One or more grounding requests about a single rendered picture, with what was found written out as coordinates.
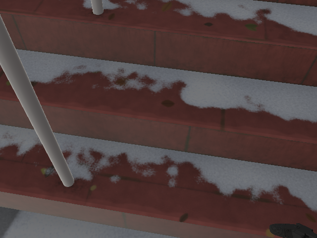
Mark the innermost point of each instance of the right robot hand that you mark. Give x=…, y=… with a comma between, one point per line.
x=286, y=230

